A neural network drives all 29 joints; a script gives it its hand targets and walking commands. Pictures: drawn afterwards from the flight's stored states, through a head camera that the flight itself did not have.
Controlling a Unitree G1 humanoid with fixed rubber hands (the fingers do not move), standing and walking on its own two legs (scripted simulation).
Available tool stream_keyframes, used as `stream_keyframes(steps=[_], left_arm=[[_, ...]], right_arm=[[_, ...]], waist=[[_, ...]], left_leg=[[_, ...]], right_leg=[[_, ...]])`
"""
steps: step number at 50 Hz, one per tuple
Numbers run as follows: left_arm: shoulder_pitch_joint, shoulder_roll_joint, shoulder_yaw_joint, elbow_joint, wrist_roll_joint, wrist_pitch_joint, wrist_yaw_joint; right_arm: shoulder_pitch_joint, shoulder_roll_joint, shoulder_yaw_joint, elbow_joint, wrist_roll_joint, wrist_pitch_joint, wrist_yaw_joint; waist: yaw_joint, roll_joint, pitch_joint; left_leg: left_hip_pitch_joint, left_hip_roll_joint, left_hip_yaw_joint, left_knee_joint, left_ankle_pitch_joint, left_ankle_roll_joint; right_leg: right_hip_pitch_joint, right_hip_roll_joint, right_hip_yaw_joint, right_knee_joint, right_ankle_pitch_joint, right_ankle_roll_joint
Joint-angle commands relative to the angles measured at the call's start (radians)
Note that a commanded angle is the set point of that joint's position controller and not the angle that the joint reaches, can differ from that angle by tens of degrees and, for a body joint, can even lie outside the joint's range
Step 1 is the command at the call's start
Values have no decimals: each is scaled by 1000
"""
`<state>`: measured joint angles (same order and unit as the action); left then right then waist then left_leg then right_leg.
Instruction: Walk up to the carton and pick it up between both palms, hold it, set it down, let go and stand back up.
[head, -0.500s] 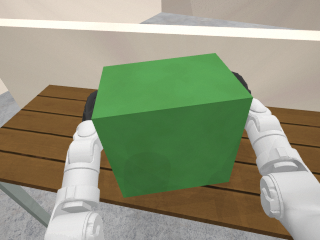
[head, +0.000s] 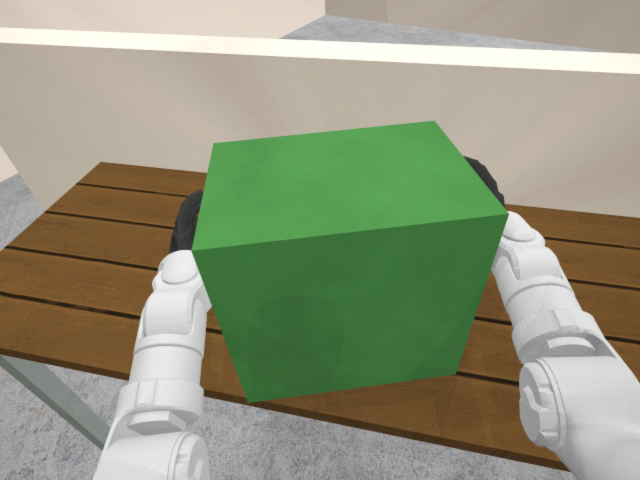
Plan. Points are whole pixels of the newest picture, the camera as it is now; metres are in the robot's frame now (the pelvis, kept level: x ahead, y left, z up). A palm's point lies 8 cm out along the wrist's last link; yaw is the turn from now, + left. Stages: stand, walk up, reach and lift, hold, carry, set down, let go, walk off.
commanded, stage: set down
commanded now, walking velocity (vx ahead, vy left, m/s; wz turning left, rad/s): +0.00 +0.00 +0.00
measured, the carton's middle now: (340, 263) +0.37 -0.04 +0.09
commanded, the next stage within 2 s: none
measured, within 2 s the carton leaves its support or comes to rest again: rests again in 0.26 s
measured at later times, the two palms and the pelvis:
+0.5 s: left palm (193, 260) +0.38 +0.15 +0.12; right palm (483, 226) +0.39 -0.23 +0.13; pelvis +0.00 -0.01 +0.00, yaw +0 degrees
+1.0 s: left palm (192, 264) +0.37 +0.16 +0.11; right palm (485, 232) +0.38 -0.23 +0.12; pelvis +0.00 +0.00 +0.00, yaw -1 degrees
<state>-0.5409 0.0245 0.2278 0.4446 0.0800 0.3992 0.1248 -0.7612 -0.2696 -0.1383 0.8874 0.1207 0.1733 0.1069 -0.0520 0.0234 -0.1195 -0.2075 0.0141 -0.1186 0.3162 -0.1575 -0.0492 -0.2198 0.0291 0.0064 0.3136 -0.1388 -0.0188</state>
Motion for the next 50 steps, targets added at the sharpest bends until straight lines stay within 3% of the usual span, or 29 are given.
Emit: stream_keyframes(steps=[1, 2, 3, 6, 7, 8, 9, 11, 17, 18, 19, 20, 21, 23, 24, 25, 26, 27, 28, 31, 33, 37, 38, 42, 43, 45, 46, 47, 50], left_arm=[[-819, -598, -455, -240, -99, -83, -102], [-822, -592, -459, -212, -102, -92, -104], [-792, -589, -430, -171, -90, -87, -99], [-756, -594, -411, -135, -82, -95, -109], [-798, -594, -420, -159, -85, -110, -105], [-818, -610, -448, -200, -100, -116, -97], [-807, -596, -433, -187, -96, -123, -98], [-769, -618, -449, -169, -105, -132, -93], [-706, -555, -375, -90, -57, -139, -116], [-725, -570, -374, -80, -52, -140, -120], [-740, -587, -401, -158, -67, -158, -114], [-711, -563, -388, -139, -66, -159, -119], [-690, -539, -359, -86, -32, -152, -127], [-680, -547, -364, -90, -37, -150, -133], [-681, -567, -350, -108, -29, -159, -129], [-647, -563, -363, -107, -31, -160, -133], [-655, -558, -358, -104, -15, -164, -135], [-658, -529, -347, -130, -16, -164, -136], [-615, -538, -349, -104, -14, -164, -141], [-601, -519, -321, -75, 2, -163, -140], [-647, -554, -341, -100, 6, -176, -136], [-596, -521, -339, -98, 14, -177, -129], [-544, -510, -304, -70, 45, -166, -132], [-542, -495, -284, -44, 55, -168, -138], [-530, -518, -305, -70, 58, -182, -132], [-546, -514, -317, -41, 53, -184, -132], [-518, -530, -297, -47, 57, -185, -131], [-510, -498, -257, 3, 69, -182, -136], [-516, -497, -242, 1, 78, -194, -142]], right_arm=[[-707, 568, 239, -352, 27, -117, 94], [-708, 551, 232, -352, 22, -120, 96], [-728, 558, 246, -347, 25, -119, 100], [-699, 564, 215, -320, -8, -123, 97], [-701, 576, 225, -298, 0, -130, 104], [-694, 590, 234, -323, -3, -135, 103], [-726, 578, 225, -345, -6, -142, 107], [-684, 596, 231, -340, -13, -150, 102], [-597, 575, 202, -263, -47, -149, 98], [-611, 562, 179, -270, -58, -152, 98], [-620, 610, 232, -313, -27, -166, 98], [-624, 595, 224, -317, -41, -169, 100], [-579, 571, 190, -264, -69, -160, 97], [-608, 559, 197, -313, -55, -169, 97], [-578, 548, 167, -279, -65, -175, 100], [-566, 541, 182, -298, -66, -181, 102], [-535, 548, 177, -259, -76, -180, 101], [-523, 560, 192, -263, -70, -180, 99], [-543, 546, 203, -304, -74, -187, 100], [-491, 520, 159, -225, -96, -183, 112], [-532, 525, 144, -252, -112, -203, 121], [-490, 508, 144, -216, -112, -211, 133], [-426, 491, 121, -156, -134, -202, 134], [-422, 480, 80, -163, -158, -220, 145], [-423, 503, 115, -195, -150, -234, 146], [-437, 462, 54, -177, -181, -240, 152], [-421, 470, 62, -177, -185, -243, 153], [-402, 474, 56, -137, -196, -236, 153], [-404, 484, 49, -137, -210, -239, 156]], waist=[[10, -54, -507], [1, -44, -492], [31, -48, -436], [18, -67, -403], [34, -49, -425], [23, -54, -487], [40, -82, -508], [25, -83, -523], [18, -102, -399], [10, -79, -396], [39, -78, -474], [37, -85, -462], [10, -77, -422], [22, -86, -404], [2, -69, -407], [19, -86, -416], [-1, -70, -405], [31, -83, -404], [35, -88, -418], [12, -81, -339], [20, -65, -356], [28, -53, -322], [21, -51, -256], [5, -49, -259], [26, -36, -300], [-17, -14, -291], [22, -30, -276], [17, -64, -234], [15, -55, -212]], left_leg=[[126, -33, 93, -10, 225, -1], [110, -34, 93, -18, 182, 5], [78, -41, 101, -20, 175, 5], [56, -40, 110, -47, 118, 13], [75, -40, 111, -39, 128, 8], [87, -33, 101, -29, 150, 8], [80, -33, 114, -28, 145, 17], [66, -37, 102, -22, 168, 12], [21, -45, 118, -51, 110, 22], [11, -42, 116, -61, 73, 18], [20, -47, 124, -43, 138, 18], [-2, -51, 133, -47, 124, 22], [-12, -51, 128, -57, 91, 24], [-13, -51, 127, -59, 104, 22], [30, -43, 119, -62, 122, 13], [41, -45, 123, -60, 145, 15], [42, -44, 124, -59, 130, 13], [37, -45, 135, -57, 149, 15], [37, -47, 133, -52, 168, 16], [43, -35, 133, -68, 122, 13], [65, -28, 131, -73, 124, 7], [101, -27, 144, -58, 162, -1], [103, -27, 147, -74, 134, 1], [95, -22, 148, -81, 102, 5], [115, -22, 149, -66, 151, 0], [128, -16, 140, -73, 129, -10], [127, -10, 153, -74, 136, -11], [96, -17, 152, -87, 95, 7], [60, -18, 154, -105, 70, 13]], right_leg=[[239, 13, -76, 27, 386, 65], [230, 2, -73, 14, 347, 65], [230, 1, -65, 20, 333, 67], [240, -4, -67, 13, 309, 69], [215, 1, -69, 12, 289, 68], [225, -2, -68, 22, 321, 63], [239, 2, -67, 17, 313, 67], [264, -3, -65, 31, 384, 65], [305, -17, -52, 25, 385, 77], [279, -20, -54, 23, 334, 70], [313, -19, -42, 37, 415, 77], [341, -30, -44, 44, 427, 85], [339, -34, -44, 46, 413, 83], [346, -32, -47, 44, 425, 87], [302, -24, -61, 45, 402, 79], [304, -18, -64, 44, 428, 83], [305, -26, -59, 35, 417, 79], [323, -25, -53, 43, 452, 84], [333, -22, -56, 50, 468, 83], [289, -21, -70, 28, 374, 76], [245, -16, -81, 19, 296, 61], [225, -15, -86, 12, 309, 56], [218, -18, -84, -2, 268, 53], [205, -23, -89, -6, 235, 48], [206, -25, -88, -3, 282, 46], [162, -14, -106, -13, 201, 39], [167, -12, -109, -18, 205, 39], [177, -19, -93, -19, 207, 46], [215, -30, -81, -3, 237, 47]])
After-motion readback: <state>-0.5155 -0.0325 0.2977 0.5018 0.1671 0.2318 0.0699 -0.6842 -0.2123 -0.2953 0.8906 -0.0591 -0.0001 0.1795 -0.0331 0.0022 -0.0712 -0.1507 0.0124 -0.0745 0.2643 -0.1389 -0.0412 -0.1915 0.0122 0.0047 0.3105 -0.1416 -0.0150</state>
